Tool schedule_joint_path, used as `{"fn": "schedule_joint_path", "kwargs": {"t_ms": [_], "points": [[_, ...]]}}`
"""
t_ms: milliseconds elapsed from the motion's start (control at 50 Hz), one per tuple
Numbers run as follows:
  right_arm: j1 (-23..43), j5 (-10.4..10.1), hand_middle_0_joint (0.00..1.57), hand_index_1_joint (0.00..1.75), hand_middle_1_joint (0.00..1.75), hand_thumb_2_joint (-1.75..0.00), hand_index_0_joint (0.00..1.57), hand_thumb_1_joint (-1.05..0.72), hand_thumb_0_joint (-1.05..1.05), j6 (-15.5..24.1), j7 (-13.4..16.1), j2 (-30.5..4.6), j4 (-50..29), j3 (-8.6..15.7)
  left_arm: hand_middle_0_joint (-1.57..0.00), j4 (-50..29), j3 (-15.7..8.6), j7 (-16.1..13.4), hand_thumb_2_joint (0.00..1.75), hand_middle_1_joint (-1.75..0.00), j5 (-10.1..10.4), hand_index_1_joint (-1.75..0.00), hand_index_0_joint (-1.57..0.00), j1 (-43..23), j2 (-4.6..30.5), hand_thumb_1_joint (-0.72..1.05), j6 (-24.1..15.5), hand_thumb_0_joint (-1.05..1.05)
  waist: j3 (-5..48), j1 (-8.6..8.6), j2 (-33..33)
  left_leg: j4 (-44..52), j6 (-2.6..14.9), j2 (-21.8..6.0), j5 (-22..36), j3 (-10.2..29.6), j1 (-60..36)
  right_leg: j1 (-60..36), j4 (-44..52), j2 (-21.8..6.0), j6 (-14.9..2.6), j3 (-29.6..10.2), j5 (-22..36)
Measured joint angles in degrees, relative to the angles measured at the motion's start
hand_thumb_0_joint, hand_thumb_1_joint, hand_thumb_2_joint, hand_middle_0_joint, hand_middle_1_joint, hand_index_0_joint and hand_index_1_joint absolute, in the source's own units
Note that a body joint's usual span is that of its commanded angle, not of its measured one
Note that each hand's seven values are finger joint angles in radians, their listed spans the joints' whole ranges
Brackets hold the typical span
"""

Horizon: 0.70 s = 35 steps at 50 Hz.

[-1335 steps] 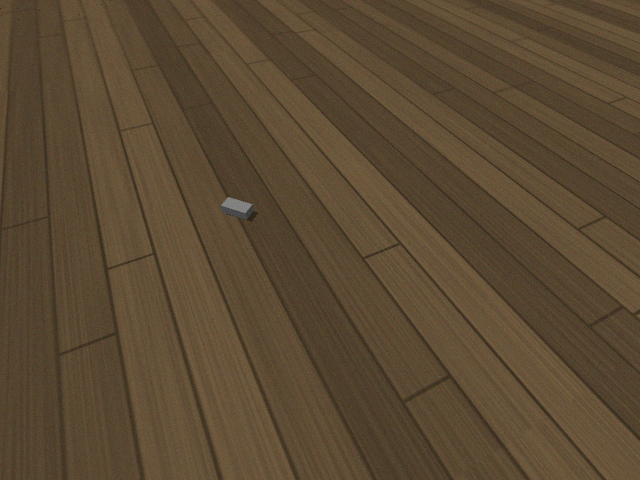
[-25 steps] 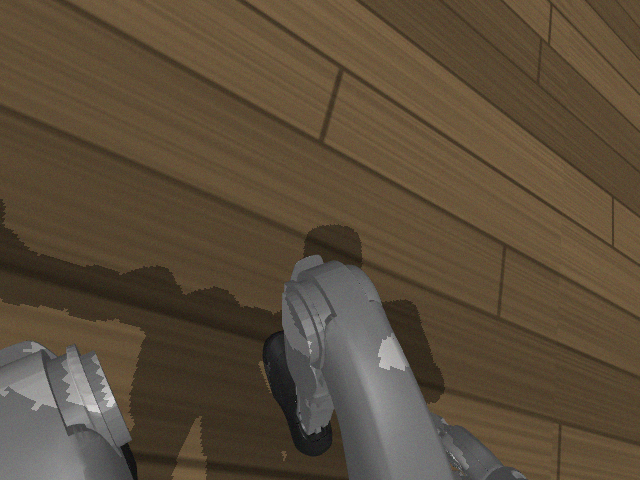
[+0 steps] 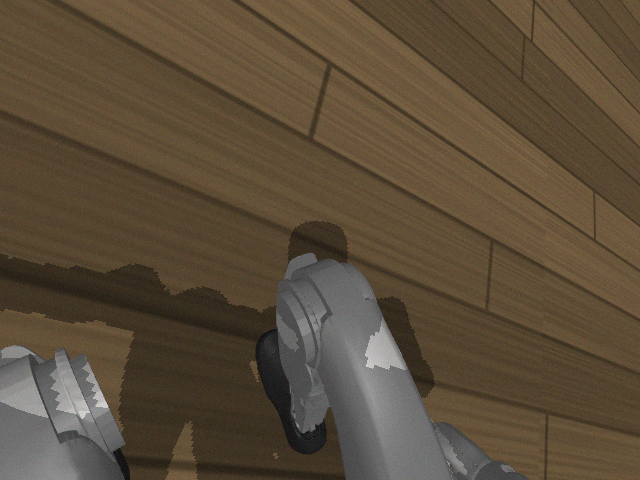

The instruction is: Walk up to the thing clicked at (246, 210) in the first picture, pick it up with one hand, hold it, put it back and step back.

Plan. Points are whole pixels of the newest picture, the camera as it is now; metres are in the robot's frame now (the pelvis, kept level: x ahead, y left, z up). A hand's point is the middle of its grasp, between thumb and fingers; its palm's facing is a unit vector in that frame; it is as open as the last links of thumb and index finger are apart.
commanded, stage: open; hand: left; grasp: from above
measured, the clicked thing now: out of the picture +0.44 +0.37 -0.27
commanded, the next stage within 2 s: withdraw in 0.86 s
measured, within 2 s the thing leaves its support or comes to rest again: neither
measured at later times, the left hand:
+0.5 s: hand out of the picture +0.43 +0.36 -0.24, palm faces -0.43 -0.18 -0.89, open 11.7 cm
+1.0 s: hand out of the picture +0.43 +0.36 -0.24, palm faces -0.43 -0.18 -0.88, open 13.7 cm
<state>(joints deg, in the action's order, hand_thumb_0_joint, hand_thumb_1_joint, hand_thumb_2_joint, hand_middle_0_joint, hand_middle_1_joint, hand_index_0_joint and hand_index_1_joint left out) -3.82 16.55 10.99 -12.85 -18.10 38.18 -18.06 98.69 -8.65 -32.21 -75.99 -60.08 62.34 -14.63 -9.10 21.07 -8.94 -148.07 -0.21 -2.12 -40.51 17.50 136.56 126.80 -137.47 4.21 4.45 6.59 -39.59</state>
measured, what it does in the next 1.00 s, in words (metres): stands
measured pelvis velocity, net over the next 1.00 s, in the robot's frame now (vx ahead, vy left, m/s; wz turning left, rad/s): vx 0.00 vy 0.00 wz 0.00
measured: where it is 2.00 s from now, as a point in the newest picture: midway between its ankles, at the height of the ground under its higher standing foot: (215, 458)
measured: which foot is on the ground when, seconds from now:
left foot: down 0.00-1.00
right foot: down 0.00-1.00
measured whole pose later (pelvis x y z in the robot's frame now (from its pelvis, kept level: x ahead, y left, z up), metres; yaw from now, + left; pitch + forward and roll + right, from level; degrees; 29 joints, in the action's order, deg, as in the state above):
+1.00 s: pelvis +0.00 +0.00 +0.00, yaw +0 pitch +26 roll -16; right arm -3.1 16.5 11.3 -12.1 -18.9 37.2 -19.4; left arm 98.9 -6.8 -32.1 -74.6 -60.5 63.2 -15.5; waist -9.9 20.9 -9.2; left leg -147.6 -0.4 -2.3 -39.6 17.9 136.2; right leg 126.7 -136.8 4.3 4.6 7.0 -38.3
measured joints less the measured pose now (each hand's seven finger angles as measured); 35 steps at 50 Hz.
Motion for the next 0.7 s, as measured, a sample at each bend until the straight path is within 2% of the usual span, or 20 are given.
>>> {"fn": "schedule_joint_path", "kwargs": {"t_ms": [200, 560, 700], "points": [[0.28, 0.08, 0.20, 0.30, 0.30, -0.90, 0.21, -0.90, 0.00, 0.40, -0.13, -0.10, -0.26, -0.58, -0.69, -0.09, 0.30, -0.44, 0.38, -0.44, 0.19, -0.40, -0.72, 0.33, 0.21, 0.15, -0.48, 0.00, -0.54, -0.06, -0.32, -0.05, -0.35, -0.02, 0.11, 0.35, -0.38, -0.14, -0.02, 0.07, 0.04, 0.24, 0.36], [0.05, -0.45, 0.20, 0.30, 0.30, -0.90, 0.21, -0.89, 0.00, 0.57, 0.17, -1.13, -0.80, -0.32, -0.38, -0.69, 0.52, 0.38, 0.68, -0.70, 1.80, -0.69, -0.39, -0.07, 0.49, -0.16, 0.14, 0.00, -0.86, -0.03, -0.02, 0.26, -0.27, -0.30, 0.19, 0.51, -0.32, 0.00, 0.57, 0.27, 0.49, 0.39, 0.76], [-0.08, -0.42, 0.20, 0.30, 0.30, -0.90, 0.21, -0.89, 0.00, 0.12, 0.22, -0.91, -0.76, -0.78, -0.28, -0.74, 0.83, 0.48, 0.78, -0.80, 1.50, -0.79, -0.29, 0.52, 0.34, -0.27, -0.16, 0.00, -0.33, 0.01, -0.51, 0.46, -0.68, -0.06, 0.28, 0.74, -0.81, -0.39, 0.60, 0.02, 0.03, 0.65, 0.81]]}}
